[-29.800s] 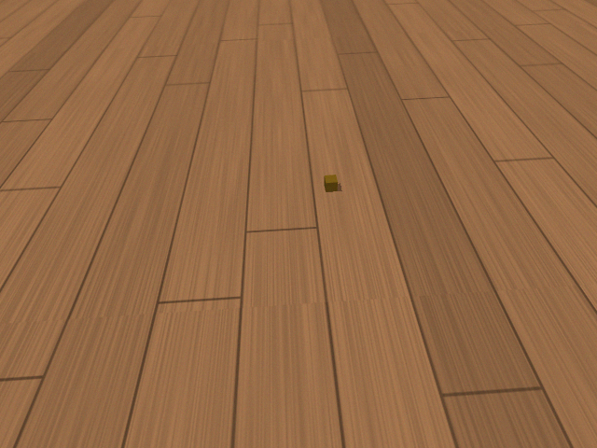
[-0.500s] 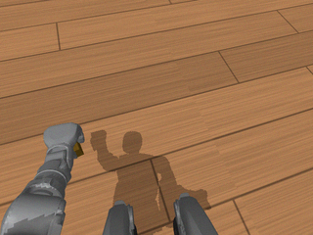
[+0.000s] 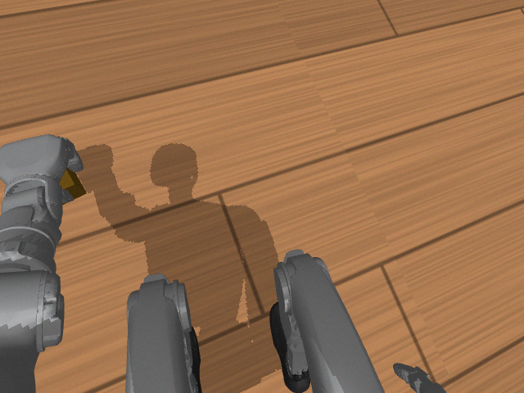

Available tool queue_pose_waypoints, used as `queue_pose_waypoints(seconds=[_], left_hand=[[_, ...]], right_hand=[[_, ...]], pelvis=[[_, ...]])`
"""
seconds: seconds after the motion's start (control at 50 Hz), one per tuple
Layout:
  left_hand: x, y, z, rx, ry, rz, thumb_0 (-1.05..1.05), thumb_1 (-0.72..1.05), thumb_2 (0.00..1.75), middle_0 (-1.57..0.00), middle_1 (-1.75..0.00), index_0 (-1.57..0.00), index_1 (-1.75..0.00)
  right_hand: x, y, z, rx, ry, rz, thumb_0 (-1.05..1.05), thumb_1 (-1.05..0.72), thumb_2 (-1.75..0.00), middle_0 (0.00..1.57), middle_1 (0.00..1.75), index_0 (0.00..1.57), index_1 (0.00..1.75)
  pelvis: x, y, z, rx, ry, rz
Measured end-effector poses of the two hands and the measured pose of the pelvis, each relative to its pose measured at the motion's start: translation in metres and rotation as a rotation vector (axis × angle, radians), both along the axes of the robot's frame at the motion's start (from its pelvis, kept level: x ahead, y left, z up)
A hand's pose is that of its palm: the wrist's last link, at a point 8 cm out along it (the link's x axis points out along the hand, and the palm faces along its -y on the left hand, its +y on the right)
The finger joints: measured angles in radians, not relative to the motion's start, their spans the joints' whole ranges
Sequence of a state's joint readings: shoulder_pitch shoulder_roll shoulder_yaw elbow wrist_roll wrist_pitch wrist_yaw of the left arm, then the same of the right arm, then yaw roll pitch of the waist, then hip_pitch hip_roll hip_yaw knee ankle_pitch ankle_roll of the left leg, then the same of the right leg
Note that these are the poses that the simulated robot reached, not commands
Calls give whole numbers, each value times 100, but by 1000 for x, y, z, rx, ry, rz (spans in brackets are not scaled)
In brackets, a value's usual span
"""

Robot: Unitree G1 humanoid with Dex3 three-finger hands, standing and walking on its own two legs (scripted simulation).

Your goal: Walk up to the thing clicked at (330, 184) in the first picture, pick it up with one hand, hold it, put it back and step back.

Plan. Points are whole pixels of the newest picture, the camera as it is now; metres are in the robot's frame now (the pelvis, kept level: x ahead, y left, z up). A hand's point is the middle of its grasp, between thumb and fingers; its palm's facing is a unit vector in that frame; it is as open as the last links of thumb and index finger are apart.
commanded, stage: crouch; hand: left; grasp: from above
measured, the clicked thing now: (55, 182) +0.49 +0.29 -0.19
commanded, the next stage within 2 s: lower in 0.86 s
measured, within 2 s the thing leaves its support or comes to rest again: neither
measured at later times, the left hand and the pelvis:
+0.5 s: hand (70, 187) +0.50 +0.28 -0.24, palm faces -0.43 -0.09 -0.90, open 6.5 cm; pelvis -0.01 +0.00 -0.08, yaw -3 degrees
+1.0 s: hand (76, 187) +0.51 +0.29 -0.28, palm faces -0.43 -0.08 -0.90, open 6.6 cm; pelvis -0.01 +0.00 -0.12, yaw -5 degrees
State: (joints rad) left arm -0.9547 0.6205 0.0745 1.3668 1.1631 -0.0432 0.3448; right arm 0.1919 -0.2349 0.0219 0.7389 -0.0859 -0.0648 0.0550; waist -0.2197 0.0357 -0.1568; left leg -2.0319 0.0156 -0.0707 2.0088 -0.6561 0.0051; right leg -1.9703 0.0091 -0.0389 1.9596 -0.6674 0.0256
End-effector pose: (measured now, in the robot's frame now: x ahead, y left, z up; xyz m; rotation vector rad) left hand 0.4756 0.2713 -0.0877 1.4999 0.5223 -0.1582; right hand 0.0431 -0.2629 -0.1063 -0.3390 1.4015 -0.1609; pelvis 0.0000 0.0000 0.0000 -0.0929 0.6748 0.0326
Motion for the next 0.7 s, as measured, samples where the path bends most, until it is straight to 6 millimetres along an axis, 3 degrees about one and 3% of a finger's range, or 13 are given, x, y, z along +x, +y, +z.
queue_pose_waypoints(seconds=[0.14, 0.3, 0.7], left_hand=[[12, 4, -33, -4, -3, 9, -3, 36, 25, -72, -42, -100, -47], [19, 8, -61, -3, 15, 7, -3, 36, 25, -71, -42, -101, -47], [31, 12, -113, 0, 10, 7, -4, 37, 22, -73, -40, -102, -44]], right_hand=[[-4, -10, -21, -8, 37, 25, 0, -90, -90, 20, 30, 20, 30], [-21, -16, -39, -2, 93, 21, 0, -91, -90, 20, 30, 20, 30], [-55, -4, -79, 17, 151, 34, 0, -91, -90, 20, 30, 20, 30]], pelvis=[[-1, -2, -27, -8, 1, -5], [-3, -3, -51, -14, -12, -17], [-12, -3, -104, -43, -70, -40]])
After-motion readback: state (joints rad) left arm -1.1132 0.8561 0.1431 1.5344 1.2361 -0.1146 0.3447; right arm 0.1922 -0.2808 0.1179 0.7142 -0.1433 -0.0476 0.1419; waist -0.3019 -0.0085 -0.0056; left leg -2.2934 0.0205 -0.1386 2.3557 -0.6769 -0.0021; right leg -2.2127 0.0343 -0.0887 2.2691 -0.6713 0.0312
